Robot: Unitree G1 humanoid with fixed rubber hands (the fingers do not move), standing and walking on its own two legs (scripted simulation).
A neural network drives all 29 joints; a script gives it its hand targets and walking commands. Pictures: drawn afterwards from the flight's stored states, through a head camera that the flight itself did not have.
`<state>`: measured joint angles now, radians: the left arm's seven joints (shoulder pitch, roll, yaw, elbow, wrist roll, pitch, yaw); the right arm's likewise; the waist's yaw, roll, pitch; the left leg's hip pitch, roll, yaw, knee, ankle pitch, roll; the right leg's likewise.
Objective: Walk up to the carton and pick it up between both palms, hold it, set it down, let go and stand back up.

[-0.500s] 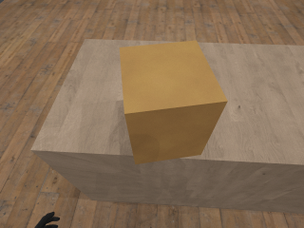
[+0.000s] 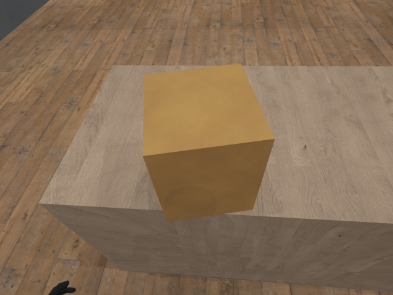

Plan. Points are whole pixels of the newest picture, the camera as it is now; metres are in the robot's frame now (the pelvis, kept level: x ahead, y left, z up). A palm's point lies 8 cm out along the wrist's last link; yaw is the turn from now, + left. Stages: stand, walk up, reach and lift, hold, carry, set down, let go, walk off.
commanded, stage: walk up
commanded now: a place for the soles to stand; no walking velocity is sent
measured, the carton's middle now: (202, 146) +0.40 +0.02 +0.07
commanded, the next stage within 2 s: reach and lift in 1.02 s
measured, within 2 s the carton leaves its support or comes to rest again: neither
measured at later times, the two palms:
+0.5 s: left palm out of the picture +0.09 +0.34 -0.08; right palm out of the picture +0.07 -0.28 -0.11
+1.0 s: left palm out of the picture +0.10 +0.34 -0.08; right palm out of the picture +0.07 -0.28 -0.11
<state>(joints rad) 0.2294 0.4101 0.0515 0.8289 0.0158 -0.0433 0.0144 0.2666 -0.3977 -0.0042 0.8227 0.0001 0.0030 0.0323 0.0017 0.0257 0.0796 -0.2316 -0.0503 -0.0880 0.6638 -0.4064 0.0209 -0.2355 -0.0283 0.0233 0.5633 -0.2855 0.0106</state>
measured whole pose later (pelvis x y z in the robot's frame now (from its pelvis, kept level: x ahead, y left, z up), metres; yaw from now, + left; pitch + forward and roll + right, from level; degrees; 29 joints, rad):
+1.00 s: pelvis +0.00 +0.02 +0.00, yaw +1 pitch -1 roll +0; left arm 0.22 0.41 0.05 0.83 0.02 -0.03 0.01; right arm 0.27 -0.40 0.00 0.87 -0.01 0.01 0.03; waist 0.00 0.02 0.04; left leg -0.21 -0.04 -0.09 0.57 -0.33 0.02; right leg -0.24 -0.04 0.02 0.55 -0.29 0.03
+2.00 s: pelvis -0.05 -0.02 +0.01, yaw +1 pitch -10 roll +0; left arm 0.25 0.29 0.07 0.26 -0.01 0.28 0.04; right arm 0.25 -0.28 -0.09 0.37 0.05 0.03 0.07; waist 0.00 0.02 0.00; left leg -0.03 0.03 -0.06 0.38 -0.20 -0.01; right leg -0.07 0.01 0.02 0.40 -0.15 0.02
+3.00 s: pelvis -0.03 -0.03 +0.02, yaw +10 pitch -4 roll +0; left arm 0.31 0.25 -0.02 -0.31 -0.16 0.36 0.08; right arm 0.30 -0.19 -0.06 -0.28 0.23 0.22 -0.04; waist 0.00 0.00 0.05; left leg -0.05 -0.02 0.04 0.33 -0.21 0.02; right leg -0.09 0.04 -0.02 0.32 -0.17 -0.03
